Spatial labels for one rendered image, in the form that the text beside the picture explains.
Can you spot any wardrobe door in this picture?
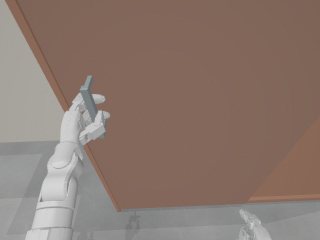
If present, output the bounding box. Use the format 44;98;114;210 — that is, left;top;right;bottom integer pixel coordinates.
251;116;320;197
17;0;320;209

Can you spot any robot left forearm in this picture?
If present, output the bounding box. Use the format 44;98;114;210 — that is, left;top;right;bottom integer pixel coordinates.
25;142;84;240

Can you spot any handle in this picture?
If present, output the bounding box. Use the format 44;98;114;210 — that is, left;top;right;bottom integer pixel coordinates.
80;75;107;139

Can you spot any left robot hand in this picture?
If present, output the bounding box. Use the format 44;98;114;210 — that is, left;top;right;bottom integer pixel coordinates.
60;93;110;150

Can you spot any right robot hand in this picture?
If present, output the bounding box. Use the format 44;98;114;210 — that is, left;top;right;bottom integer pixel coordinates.
236;209;272;240

